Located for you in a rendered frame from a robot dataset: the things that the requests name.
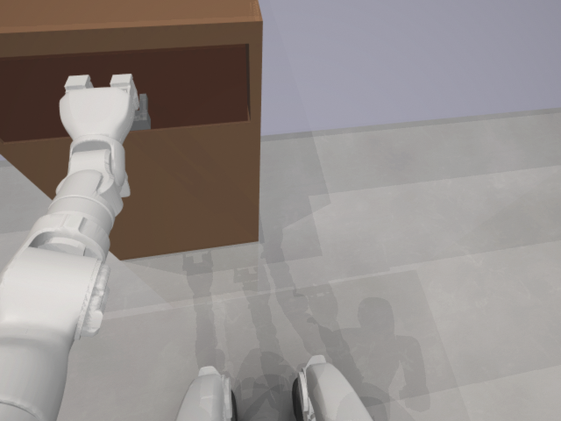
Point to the left robot hand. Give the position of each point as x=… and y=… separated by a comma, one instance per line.
x=107, y=111

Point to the drawer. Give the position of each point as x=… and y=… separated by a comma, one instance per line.
x=196, y=85

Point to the left robot upper arm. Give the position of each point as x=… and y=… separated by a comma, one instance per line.
x=49, y=300

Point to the left robot forearm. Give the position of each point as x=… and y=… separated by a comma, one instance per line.
x=82, y=214

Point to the handle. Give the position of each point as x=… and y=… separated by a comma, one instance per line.
x=142, y=119

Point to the robot left thigh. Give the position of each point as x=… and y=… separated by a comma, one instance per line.
x=208, y=398

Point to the cabinet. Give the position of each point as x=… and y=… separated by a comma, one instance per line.
x=192, y=187

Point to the robot right thigh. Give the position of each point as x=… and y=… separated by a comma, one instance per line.
x=325, y=391

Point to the robot thigh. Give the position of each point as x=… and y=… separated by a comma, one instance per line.
x=208, y=398
x=325, y=391

